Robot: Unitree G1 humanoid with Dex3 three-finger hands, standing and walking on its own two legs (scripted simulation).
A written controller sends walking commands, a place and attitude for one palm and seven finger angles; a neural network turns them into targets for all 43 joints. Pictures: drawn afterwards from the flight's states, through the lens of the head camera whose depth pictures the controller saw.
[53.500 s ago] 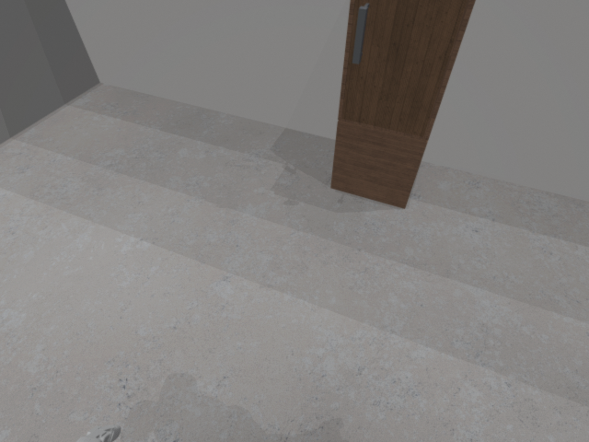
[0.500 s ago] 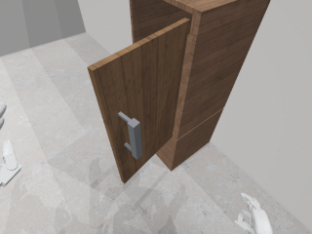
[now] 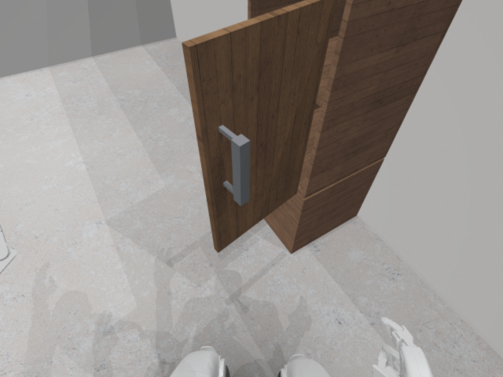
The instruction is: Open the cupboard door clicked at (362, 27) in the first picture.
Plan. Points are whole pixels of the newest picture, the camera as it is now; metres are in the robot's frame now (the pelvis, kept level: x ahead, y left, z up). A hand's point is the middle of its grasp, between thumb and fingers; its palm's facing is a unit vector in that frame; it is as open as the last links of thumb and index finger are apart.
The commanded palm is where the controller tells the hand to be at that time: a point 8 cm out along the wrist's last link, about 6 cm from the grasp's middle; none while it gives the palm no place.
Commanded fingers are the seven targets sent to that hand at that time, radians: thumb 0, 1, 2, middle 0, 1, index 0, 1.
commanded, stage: step back with the hand held close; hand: left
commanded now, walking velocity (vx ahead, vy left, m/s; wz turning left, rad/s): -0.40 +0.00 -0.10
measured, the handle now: (233, 167) +0.49 +0.06 +0.04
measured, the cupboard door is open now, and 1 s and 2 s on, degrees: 100 100 100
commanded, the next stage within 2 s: stop stepping back and stand still in 0.04 s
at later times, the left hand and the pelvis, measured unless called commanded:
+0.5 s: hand out of the picture +0.00 +0.30 +0.21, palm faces +0.61 -0.71 -0.36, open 7.5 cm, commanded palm -0.03 +0.31 +0.21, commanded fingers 0.00 0.90 0.90 -0.20 -0.30 -0.20 -0.30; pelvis -0.17 +0.01 +0.02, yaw +0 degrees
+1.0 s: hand out of the picture +0.02 +0.22 +0.19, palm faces +0.37 -0.77 -0.53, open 7.5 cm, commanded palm -0.04 +0.27 +0.21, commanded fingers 0.00 0.90 0.90 -0.20 -0.30 -0.20 -0.30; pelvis -0.22 -0.02 +0.02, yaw -6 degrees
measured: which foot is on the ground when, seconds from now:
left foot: down 0.00-0.34, up 0.36-0.56, down 0.58-0.90, up 0.92-1.00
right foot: down 0.00-0.12, up 0.14-0.34, down 0.36-0.58, up 0.60-0.88, down 0.90-1.00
